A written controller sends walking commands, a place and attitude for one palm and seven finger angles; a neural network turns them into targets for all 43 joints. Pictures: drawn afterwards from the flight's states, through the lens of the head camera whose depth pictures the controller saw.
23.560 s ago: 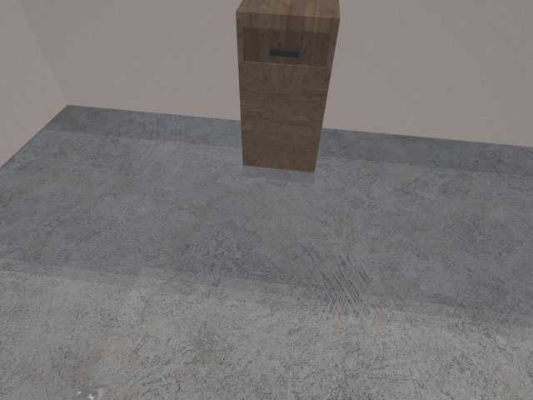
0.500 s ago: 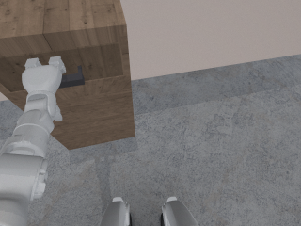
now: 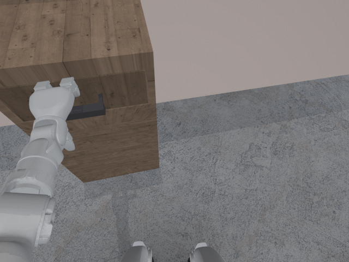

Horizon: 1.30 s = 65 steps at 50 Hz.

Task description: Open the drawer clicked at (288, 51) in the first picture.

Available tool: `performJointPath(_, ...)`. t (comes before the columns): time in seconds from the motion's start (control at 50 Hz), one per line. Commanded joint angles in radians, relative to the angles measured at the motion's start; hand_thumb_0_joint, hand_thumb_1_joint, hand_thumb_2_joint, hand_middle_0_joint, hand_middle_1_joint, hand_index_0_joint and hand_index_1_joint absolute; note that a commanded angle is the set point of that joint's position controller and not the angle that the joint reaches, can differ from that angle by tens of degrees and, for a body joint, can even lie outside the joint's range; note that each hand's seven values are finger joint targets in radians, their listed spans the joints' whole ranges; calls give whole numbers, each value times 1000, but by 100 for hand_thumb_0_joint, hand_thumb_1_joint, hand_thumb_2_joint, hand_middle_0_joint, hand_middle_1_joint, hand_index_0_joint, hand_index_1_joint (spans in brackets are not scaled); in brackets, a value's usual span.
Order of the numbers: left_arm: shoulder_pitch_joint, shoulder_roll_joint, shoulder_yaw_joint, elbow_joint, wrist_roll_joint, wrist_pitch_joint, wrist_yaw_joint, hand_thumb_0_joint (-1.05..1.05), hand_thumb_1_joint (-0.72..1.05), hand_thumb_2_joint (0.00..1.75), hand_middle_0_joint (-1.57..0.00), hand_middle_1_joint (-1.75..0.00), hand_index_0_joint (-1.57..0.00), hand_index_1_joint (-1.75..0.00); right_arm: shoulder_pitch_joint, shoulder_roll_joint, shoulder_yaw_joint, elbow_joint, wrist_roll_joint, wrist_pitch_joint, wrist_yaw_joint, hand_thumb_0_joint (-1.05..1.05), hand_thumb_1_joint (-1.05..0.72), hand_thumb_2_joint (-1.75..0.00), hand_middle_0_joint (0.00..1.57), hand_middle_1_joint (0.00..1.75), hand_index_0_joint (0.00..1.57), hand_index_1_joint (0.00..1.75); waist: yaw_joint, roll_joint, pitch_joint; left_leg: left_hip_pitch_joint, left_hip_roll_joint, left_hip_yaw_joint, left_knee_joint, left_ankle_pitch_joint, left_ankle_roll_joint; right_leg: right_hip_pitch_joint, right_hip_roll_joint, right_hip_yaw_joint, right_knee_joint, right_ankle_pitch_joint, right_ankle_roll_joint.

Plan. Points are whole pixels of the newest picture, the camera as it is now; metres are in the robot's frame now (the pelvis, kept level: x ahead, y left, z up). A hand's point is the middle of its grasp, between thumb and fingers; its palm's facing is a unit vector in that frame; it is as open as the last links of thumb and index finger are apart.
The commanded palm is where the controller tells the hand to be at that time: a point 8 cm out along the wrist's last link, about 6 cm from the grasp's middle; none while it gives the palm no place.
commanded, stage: lift the fingers back up to retry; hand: left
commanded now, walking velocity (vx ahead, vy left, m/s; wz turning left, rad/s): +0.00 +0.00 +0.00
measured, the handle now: (80, 105) +0.52 +0.24 -0.02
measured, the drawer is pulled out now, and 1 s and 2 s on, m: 0.00 0.00 0.00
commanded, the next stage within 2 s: re-aim the fingers above the handle in 0.36 s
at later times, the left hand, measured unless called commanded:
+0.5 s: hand (66, 115) +0.45 +0.24 +0.03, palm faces -0.05 -0.04 -1.00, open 13.8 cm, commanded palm +0.44 +0.24 +0.09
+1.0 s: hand (67, 108) +0.47 +0.24 +0.04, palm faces -0.05 -0.04 -1.00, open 13.8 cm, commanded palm +0.45 +0.25 +0.09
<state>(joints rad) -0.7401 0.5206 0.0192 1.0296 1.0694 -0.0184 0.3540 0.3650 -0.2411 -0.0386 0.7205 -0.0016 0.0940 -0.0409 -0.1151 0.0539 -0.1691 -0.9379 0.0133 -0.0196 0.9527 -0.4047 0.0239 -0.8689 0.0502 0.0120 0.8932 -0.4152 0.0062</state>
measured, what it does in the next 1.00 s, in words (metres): stands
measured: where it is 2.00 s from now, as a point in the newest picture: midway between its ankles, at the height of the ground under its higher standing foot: outside the picture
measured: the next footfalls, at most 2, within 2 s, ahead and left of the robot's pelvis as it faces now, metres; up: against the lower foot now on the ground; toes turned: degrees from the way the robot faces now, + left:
none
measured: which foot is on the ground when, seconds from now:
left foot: down 0.00-1.00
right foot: down 0.00-1.00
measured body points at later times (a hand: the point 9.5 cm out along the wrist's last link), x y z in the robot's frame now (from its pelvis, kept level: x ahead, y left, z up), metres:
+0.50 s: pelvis +0.02 -0.01 +0.02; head +0.10 -0.01 +0.46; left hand +0.45 +0.24 +0.09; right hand +0.09 -0.27 -0.11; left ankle +0.02 +0.10 -0.68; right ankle +0.00 -0.13 -0.68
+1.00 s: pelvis +0.02 -0.02 +0.02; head +0.11 -0.02 +0.46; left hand +0.46 +0.24 +0.09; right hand +0.04 -0.29 -0.11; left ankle +0.02 +0.10 -0.68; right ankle +0.00 -0.13 -0.68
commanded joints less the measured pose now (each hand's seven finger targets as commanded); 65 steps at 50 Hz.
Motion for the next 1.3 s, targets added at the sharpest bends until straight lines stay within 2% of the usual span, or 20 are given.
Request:
performJointPath(0.0, -383, 216, 41, -250, -9, 3, 55, 0, -50, 30, -30, -120, -30, -120, 123, -167, -68, -47, -8, -17, 0, 0, -90, -90, 20, 30, 20, 30, 12, 115, -451, 514, -8, -3, -114, 455, 10, 155, 32, -62, -132, 308, -42)
performJointPath(0.1, -354, 188, 25, -266, -27, 27, 39, 0, -50, 30, -30, -120, -30, -120, 110, -169, -72, -50, -1, -7, 4, 0, -90, -90, 20, 30, 20, 30, 13, 60, -403, 527, -12, -1, -156, 483, 12, 223, 31, -62, -169, 352, -40)
performJointPath(0.16, -346, 168, 12, -303, -22, 34, 30, 0, -50, 30, -30, -120, -30, -120, 95, -165, -78, -55, 1, -3, 7, 0, -90, -90, 20, 30, 20, 30, 21, 86, -407, 591, -6, -2, -170, 552, 8, 237, 30, -63, -182, 382, -42)
performJointPath(0.26, -246, 106, -23, -208, -20, 51, 2, 0, -50, 30, -30, -120, -30, -120, 72, -162, -73, -71, 6, 9, 14, 0, -90, -90, 20, 30, 20, 30, 22, -9, -276, 508, -14, 16, -197, 478, 17, 266, 25, -59, -207, 382, -41)
performJointPath(0.32, -255, 160, 20, -251, -13, 33, -1, 0, -50, 30, -30, -120, -30, -120, 62, -163, -73, -89, 4, 16, 11, 0, -90, -90, 20, 30, 20, 30, 42, -10, -333, 511, -22, 19, -198, 485, 20, 318, 20, -47, -201, 413, -45)
performJointPath(0.48, -349, 201, 50, -306, 21, -7, 65, 0, -50, 30, -30, -120, -30, -120, 45, -154, -73, -92, -1, 8, -1, 0, -90, -90, 20, 30, 20, 30, 31, 26, -354, 493, -31, 18, -180, 432, 19, 280, 16, -40, -180, 368, -43)
performJointPath(0.64, -382, 142, -14, -225, -6, 51, 48, 0, -50, 30, -30, -120, -30, -120, 64, -153, -74, -73, 4, 0, -3, 0, -90, -90, 20, 30, 20, 30, 3, 14, -410, 501, -38, 30, -168, 428, 24, 313, 15, -28, -193, 420, -32)
performJointPath(0.68, -371, 181, 5, -183, -13, 59, 23, 0, -50, 30, -30, -120, -30, -120, 67, -160, -69, -69, 8, 3, -8, 0, -90, -90, 20, 30, 20, 30, 3, -27, -377, 459, -40, 32, -175, 389, 27, 332, 12, -23, -204, 415, -27)
performJointPath(0.7, -380, 151, -24, -183, -16, 55, 9, 0, -50, 30, -30, -120, -30, -120, 70, -159, -68, -74, 6, 2, -10, 0, -90, -90, 20, 30, 20, 30, -5, -15, -356, 449, -42, 36, -177, 377, 29, 335, 10, -22, -205, 415, -29)
performJointPath(0.76, -360, 187, 11, -209, -16, 19, -13, 0, -50, 30, -30, -120, -30, -120, 75, -159, -70, -74, 3, 2, -14, 0, -90, -90, 20, 30, 20, 30, 14, 8, -374, 458, -41, 38, -173, 413, 31, 353, 8, -15, -198, 457, -33)
performJointPath(0.84, -319, 245, 70, -237, -1, -22, 0, 0, -50, 30, -30, -120, -30, -120, 72, -158, -70, -77, 3, 7, -14, 0, -90, -90, 20, 30, 20, 30, 39, 12, -384, 427, -41, 40, -171, 429, 29, 362, 7, -12, -183, 474, -32)
performJointPath(0.88, -270, 288, 108, -209, -3, -17, 14, 0, -50, 30, -30, -120, -30, -120, 64, -163, -65, -79, 3, 10, -12, 0, -90, -90, 20, 30, 20, 30, 52, -19, -356, 374, -43, 49, -173, 395, 30, 381, 5, -8, -183, 471, -29)
performJointPath(0.94, -268, 344, 140, -217, 8, -4, 37, 0, -50, 30, -30, -120, -30, -120, 59, -166, -63, -80, 2, 16, -9, 0, -90, -90, 20, 30, 20, 30, 68, 6, -389, 349, -46, 53, -173, 397, 27, 404, 3, -5, -167, 480, -30)
performJointPath(0.96, -235, 331, 134, -194, 5, 7, 40, 0, -50, 30, -30, -120, -30, -120, 55, -168, -64, -80, 2, 16, -7, 0, -90, -90, 20, 30, 20, 30, 70, 8, -358, 348, -47, 59, -171, 385, 26, 389, 5, -9, -170, 463, -32)
performJointPath(1.04, -299, 302, 99, -235, 1, 3, 31, 0, -50, 30, -30, -120, -30, -120, 72, -170, -75, -82, 9, 6, -9, 0, -90, -90, 20, 30, 20, 30, 37, 5, -421, 401, -40, 56, -170, 397, 30, 387, 9, -6, -181, 462, -25)
performJointPath(1.06, -278, 279, 85, -215, -10, 2, 20, 0, -50, 30, -30, -120, -30, -120, 81, -170, -78, -77, 10, 4, -11, 0, -90, -90, 20, 30, 20, 30, 31, -25, -408, 407, -40, 55, -167, 405, 31, 388, 10, -10, -183, 472, -25)
performJointPath(1.08, -326, 236, 43, -248, -12, -10, 9, 0, -50, 30, -30, -120, -30, -120, 83, -167, -82, -77, 12, -1, -13, 0, -90, -90, 20, 30, 20, 30, 8, -9, -415, 436, -38, 48, -165, 410, 31, 360, 11, -8, -192, 470, -22)
performJointPath(1.14, -351, 173, -8, -272, -25, -45, -18, 0, -50, 30, -30, -120, -30, -120, 95, -164, -87, -63, 13, -8, -17, 0, -90, -90, 20, 30, 20, 30, -12, 7, -387, 501, -29, 28, -170, 416, 29, 287, 18, -21, -202, 401, -26)
performJointPath(1.18, -380, 141, -34, -287, -26, -62, -22, 0, -50, 30, -30, -120, -30, -120, 97, -162, -87, -58, 10, -13, -20, 0, -90, -90, 20, 30, 20, 30, -19, 23, -363, 524, -28, 17, -170, 401, 29, 236, 21, -29, -207, 345, -30)
performJointPath(1.28, -413, 208, 35, -278, 5, -73, 30, 0, -50, 30, -30, -120, -30, -120, 94, -162, -78, -53, 1, -13, -14, 0, -90, -90, 20, 30, 20, 30, 5, 80, -351, 530, -26, -10, -163, 411, 15, 164, 27, -50, -177, 283, -46)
